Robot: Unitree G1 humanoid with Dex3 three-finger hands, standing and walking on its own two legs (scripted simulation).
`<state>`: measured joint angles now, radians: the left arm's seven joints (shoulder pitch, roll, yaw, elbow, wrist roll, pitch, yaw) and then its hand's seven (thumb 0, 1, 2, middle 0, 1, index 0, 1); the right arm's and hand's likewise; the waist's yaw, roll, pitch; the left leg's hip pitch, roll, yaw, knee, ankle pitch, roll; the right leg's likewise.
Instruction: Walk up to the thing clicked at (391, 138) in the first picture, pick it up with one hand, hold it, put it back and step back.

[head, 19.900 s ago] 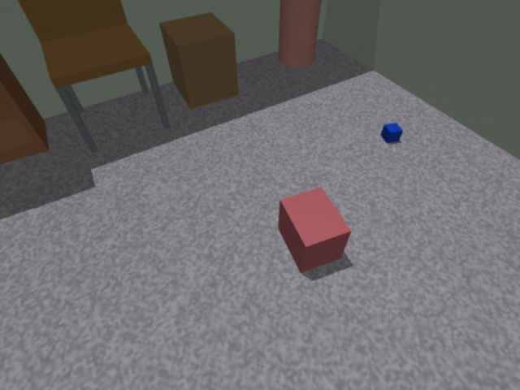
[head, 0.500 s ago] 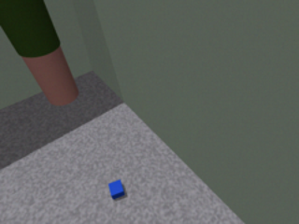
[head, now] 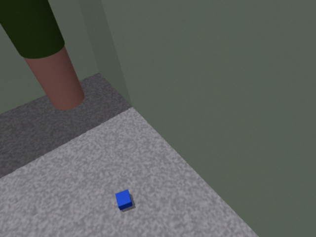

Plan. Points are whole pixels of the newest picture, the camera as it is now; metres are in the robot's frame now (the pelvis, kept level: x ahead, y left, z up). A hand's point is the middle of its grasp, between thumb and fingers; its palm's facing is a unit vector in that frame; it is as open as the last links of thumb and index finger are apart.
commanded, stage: stand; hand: left
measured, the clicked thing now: (124, 199) +0.43 +0.23 -0.74
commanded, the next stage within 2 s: walk up in 0.66 s
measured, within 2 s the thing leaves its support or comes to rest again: neither
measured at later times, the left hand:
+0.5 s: hand out of the picture +0.08 +0.25 -0.16, palm faces -0.02 -0.94 -0.34, open 7.4 cm
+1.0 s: hand out of the picture +0.07 +0.28 -0.18, palm faces -0.03 -0.93 -0.37, open 7.4 cm
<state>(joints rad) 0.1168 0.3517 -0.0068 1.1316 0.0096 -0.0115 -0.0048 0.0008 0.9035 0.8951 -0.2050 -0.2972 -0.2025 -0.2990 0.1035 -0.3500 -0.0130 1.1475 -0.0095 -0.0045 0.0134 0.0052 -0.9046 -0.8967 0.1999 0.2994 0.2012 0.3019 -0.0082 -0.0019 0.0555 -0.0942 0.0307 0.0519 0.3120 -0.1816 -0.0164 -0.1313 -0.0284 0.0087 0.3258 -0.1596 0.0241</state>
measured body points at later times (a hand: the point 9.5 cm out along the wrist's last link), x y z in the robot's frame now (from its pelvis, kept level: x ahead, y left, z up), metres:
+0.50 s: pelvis +0.01 +0.00 +0.00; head +0.02 +0.00 +0.45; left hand +0.08 +0.30 -0.13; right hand +0.09 -0.30 -0.13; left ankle -0.01 +0.13 -0.75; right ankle +0.01 -0.13 -0.75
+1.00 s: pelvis -0.05 +0.02 -0.02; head +0.02 +0.03 +0.42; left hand +0.07 +0.33 -0.15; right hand +0.05 -0.31 -0.14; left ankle -0.06 +0.13 -0.73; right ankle +0.01 -0.13 -0.75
